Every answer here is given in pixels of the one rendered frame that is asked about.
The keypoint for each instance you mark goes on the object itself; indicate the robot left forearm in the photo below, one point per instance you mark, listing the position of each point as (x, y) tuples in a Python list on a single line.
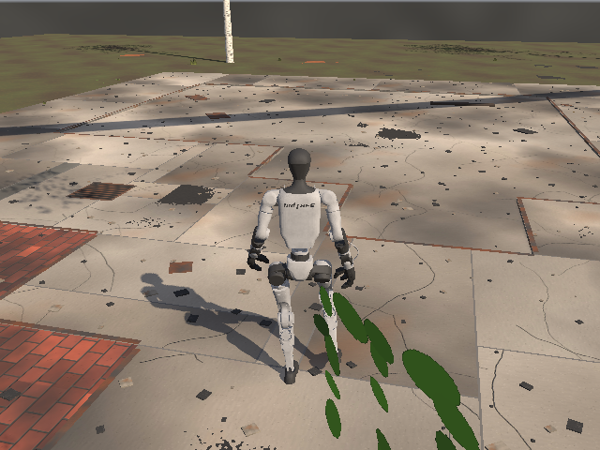
[(256, 245)]

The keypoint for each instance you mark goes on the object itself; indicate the robot left upper arm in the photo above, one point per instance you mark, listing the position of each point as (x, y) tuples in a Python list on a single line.
[(269, 199)]

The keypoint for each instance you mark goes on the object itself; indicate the robot left hand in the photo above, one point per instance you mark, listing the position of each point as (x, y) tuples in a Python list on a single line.
[(253, 265)]

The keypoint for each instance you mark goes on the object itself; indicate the robot left thigh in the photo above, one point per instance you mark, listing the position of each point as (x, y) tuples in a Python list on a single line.
[(277, 275)]

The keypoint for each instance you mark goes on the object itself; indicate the robot right upper arm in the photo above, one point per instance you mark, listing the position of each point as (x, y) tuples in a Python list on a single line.
[(329, 198)]

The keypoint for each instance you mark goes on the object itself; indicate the left robot shin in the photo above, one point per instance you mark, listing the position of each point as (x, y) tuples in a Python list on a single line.
[(286, 338)]

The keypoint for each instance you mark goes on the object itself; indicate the robot right forearm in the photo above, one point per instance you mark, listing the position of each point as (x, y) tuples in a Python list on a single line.
[(344, 252)]

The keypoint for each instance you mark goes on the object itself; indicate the robot right hand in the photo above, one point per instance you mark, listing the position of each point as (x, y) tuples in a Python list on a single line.
[(348, 274)]

